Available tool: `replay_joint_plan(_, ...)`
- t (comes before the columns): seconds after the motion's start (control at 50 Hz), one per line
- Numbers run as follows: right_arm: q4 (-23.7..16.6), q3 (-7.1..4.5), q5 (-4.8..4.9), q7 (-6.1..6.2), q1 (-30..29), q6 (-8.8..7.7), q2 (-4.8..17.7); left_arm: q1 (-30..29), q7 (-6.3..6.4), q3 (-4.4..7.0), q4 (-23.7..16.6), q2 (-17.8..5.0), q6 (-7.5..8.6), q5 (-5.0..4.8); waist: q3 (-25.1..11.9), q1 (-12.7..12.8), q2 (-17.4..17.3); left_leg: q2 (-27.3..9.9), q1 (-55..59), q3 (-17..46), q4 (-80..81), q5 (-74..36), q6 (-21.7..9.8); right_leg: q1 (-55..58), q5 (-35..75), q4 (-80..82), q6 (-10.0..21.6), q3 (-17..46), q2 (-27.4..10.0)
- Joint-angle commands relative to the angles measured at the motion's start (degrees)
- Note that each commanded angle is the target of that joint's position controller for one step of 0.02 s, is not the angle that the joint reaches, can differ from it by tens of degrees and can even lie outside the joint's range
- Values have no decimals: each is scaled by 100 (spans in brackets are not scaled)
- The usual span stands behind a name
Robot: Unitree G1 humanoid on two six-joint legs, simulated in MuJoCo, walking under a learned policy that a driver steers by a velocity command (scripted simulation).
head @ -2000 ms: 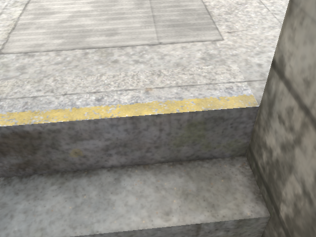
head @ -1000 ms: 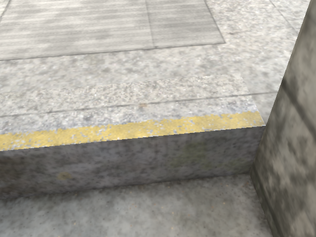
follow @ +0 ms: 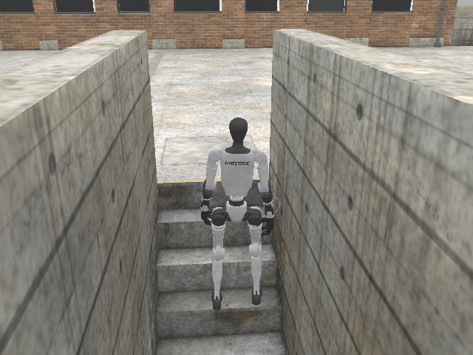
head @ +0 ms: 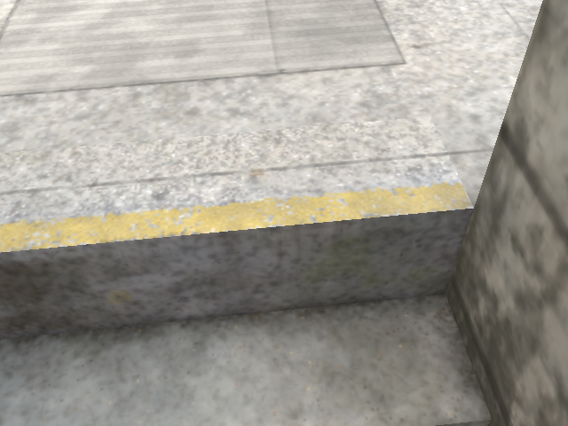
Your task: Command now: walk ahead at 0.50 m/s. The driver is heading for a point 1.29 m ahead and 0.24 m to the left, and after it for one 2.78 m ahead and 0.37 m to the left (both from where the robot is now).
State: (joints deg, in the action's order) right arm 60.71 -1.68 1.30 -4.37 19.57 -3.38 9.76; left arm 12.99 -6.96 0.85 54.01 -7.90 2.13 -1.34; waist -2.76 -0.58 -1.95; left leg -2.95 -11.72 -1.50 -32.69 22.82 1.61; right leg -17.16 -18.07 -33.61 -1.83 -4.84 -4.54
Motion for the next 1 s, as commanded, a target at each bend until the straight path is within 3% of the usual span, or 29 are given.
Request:
replay_joint_plan(0.02,-208,124,22,-10,245,-81,-101,309,-87,70,-35,-529,-10,5,233,57,400,-3,-512,-57,274,-992,-273,370,1350,842,742,763,-614)
replay_joint_plan(0.14,-176,124,123,-48,309,-153,153,60,-112,12,-67,-323,-28,21,82,59,238,-233,-37,224,597,-2555,-358,340,2235,472,468,290,-328)
replay_joint_plan(0.16,-3,-12,136,-30,650,-144,423,302,-8,98,-42,-546,62,80,-11,13,282,-251,130,256,628,-2427,-505,385,1643,314,466,143,-283)
replay_joint_plan(0.18,27,-35,123,-32,614,-143,475,249,29,78,-61,-501,92,106,166,24,183,-285,132,324,692,-2327,-595,167,1289,275,451,110,-252)
replay_joint_plan(0.26,-6,-57,92,-53,379,-123,453,83,76,-16,-239,-307,127,108,447,3,-26,-478,-73,657,975,-1822,-818,-98,612,176,376,66,-203)
replay_joint_plan(0.3,-7,-84,87,-54,336,-118,519,154,98,-24,-261,-327,147,99,493,21,-43,-523,-138,729,1011,-1777,-868,-71,650,168,389,66,-196)
replay_joint_plan(0.36,-45,-100,68,-53,312,-116,484,238,105,2,-269,-435,179,73,433,5,52,-421,-195,534,832,-1894,-799,123,1066,264,464,145,-252)
replay_joint_plan(0.38,-155,40,50,-116,-32,-112,173,97,12,-80,-235,-179,100,12,547,77,7,-216,-421,272,602,-2026,-604,154,1660,418,479,283,-319)
replay_joint_plan(0.42,-163,105,78,-126,175,-106,39,340,-86,-30,-91,-404,33,-46,263,32,259,-88,-398,77,476,-1922,-349,485,2135,582,530,429,-420)
replay_joint_plan(0.5,-102,148,71,-74,266,-100,-2,396,-129,-1,42,-438,1,21,275,63,321,-44,-434,30,465,-1405,-243,477,1715,682,568,532,-503)
replay_joint_plan(0.56,-83,188,109,-90,263,-105,5,255,-132,-11,46,-369,-23,25,287,76,308,-86,-331,120,597,-1484,-266,365,1487,697,476,472,-452)
replay_joint_plan(0.6,-67,170,84,-112,201,-118,151,158,-126,-3,59,-413,4,77,259,78,297,-116,-268,176,659,-1483,-310,338,1344,655,422,404,-391)
replay_joint_plan(0.62,40,35,82,-52,562,-131,432,379,-26,85,70,-679,103,126,135,9,456,-178,-83,225,696,-1299,-436,390,814,591,453,334,-388)
replay_joint_plan(0.64,70,23,70,-26,496,-143,464,240,9,69,45,-619,139,147,360,11,353,-194,-98,288,733,-1262,-511,165,581,590,467,341,-371)
replay_joint_plan(0.68,46,30,43,-18,346,-140,371,0,34,17,-69,-502,161,162,521,-34,251,-254,-110,413,822,-1332,-623,-40,461,534,451,300,-329)
replay_joint_plan(0.74,69,5,104,-51,356,-134,415,48,50,-36,-126,-382,158,78,567,-15,74,-363,-94,531,934,-1905,-702,-42,834,339,384,156,-268)
replay_joint_plan(0.82,84,-40,91,-68,384,-131,461,291,76,-29,-94,-517,163,82,431,-8,118,-310,-58,402,798,-2121,-672,121,1153,297,447,153,-289)
replay_joint_plan(0.86,88,-22,87,-85,303,-96,390,339,48,-8,-86,-542,193,81,464,2,135,-229,-192,309,723,-1827,-642,180,1020,358,474,208,-324)
replay_joint_plan(0.88,-28,105,62,-130,41,-113,99,197,-34,-110,-46,-260,87,17,571,65,91,-138,-376,197,604,-1912,-478,159,1582,516,469,351,-370)
replay_joint_plan(0.94,-8,161,112,-141,220,-113,72,423,-121,-65,104,-422,12,-28,288,58,243,-98,-334,94,574,-1906,-264,507,2089,581,454,406,-435)
replay_joint_plan(0.98,25,179,110,-144,270,-109,78,430,-132,-60,163,-415,-8,3,260,69,273,-102,-305,110,620,-1904,-247,532,2052,586,423,372,-414)
replay_joint_plan(1.0,26,153,70,-137,262,-137,205,475,-117,-29,204,-526,-6,63,164,92,257,-86,-262,84,582,-1601,-260,569,1780,577,435,372,-412)
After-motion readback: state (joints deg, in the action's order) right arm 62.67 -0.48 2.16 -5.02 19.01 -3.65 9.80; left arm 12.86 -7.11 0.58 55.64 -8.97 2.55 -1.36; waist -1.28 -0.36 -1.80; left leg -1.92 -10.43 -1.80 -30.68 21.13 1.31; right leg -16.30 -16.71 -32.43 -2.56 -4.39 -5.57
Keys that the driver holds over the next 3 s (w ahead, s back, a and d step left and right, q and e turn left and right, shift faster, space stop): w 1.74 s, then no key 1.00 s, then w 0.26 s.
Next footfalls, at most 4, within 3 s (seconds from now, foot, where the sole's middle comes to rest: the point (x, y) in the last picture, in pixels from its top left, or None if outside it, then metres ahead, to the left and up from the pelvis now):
none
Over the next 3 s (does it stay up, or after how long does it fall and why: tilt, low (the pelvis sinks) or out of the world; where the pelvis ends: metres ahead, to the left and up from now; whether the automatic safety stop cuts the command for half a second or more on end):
stays up -0.04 0.00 0.00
